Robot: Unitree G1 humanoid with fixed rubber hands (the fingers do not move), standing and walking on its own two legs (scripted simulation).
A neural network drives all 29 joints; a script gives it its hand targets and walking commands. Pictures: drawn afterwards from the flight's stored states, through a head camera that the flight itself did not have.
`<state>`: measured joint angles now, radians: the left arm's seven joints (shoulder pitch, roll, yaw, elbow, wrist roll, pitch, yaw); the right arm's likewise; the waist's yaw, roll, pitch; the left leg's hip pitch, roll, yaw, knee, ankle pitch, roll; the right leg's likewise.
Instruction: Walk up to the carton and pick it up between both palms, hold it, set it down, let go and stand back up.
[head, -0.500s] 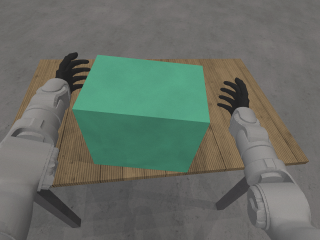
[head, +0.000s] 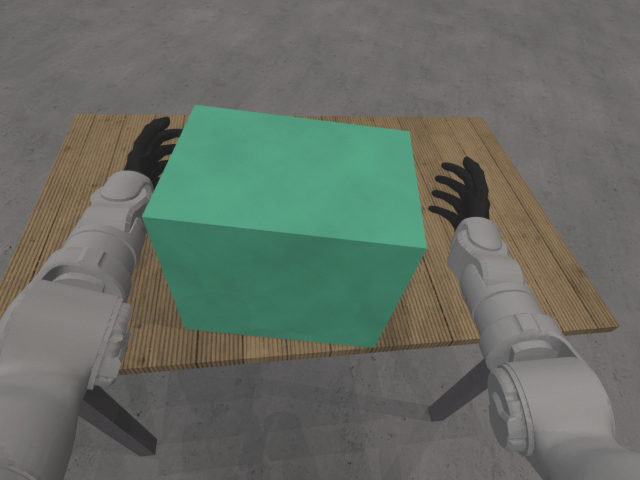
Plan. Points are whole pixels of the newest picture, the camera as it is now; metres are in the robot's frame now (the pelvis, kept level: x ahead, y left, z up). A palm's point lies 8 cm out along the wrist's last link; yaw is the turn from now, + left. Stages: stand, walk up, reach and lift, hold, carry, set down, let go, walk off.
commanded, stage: reach and lift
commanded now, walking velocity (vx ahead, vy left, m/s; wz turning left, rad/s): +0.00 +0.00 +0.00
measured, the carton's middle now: (291, 235) +0.42 -0.01 +0.06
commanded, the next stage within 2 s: none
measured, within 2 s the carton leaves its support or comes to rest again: leaves its support in 1.80 s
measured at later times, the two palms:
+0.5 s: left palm (153, 180) +0.47 +0.16 +0.12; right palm (444, 223) +0.40 -0.21 +0.11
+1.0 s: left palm (156, 178) +0.48 +0.15 +0.13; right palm (445, 224) +0.39 -0.21 +0.11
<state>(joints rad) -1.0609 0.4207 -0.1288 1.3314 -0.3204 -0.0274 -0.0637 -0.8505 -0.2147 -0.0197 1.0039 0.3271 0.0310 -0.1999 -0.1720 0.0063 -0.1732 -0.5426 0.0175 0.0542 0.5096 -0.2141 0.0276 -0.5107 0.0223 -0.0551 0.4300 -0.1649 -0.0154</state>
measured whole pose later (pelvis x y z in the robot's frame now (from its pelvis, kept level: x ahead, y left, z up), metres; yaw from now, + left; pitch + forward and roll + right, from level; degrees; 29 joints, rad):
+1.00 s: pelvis +0.00 +0.00 +0.00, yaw +0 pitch +12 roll -2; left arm -1.05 0.34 0.01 1.30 -0.14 -0.02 -0.03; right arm -0.82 -0.06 -0.24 0.96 0.09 0.05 -0.20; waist -0.17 -0.01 -0.16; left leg -0.49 0.01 0.05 0.48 -0.20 0.03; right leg -0.45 0.02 -0.05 0.39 -0.15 -0.01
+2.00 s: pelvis +0.01 +0.01 +0.01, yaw +0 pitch +4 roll -1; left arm -0.92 0.22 0.22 1.10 0.10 0.00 -0.08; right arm -0.64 0.00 -0.37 0.81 -0.11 -0.07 -0.08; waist -0.13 -0.03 -0.07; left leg -0.23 -0.01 0.06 0.32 -0.17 0.03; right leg -0.20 0.01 -0.05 0.25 -0.12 0.00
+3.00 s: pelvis +0.01 +0.00 +0.01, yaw +1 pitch -2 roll -1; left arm -0.80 0.19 0.24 0.64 0.09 0.40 -0.03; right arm -0.69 -0.12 -0.13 0.72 0.17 0.17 -0.14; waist -0.10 -0.03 -0.05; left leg -0.13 0.00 0.05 0.33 -0.18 0.03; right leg -0.09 0.02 -0.06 0.26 -0.14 -0.01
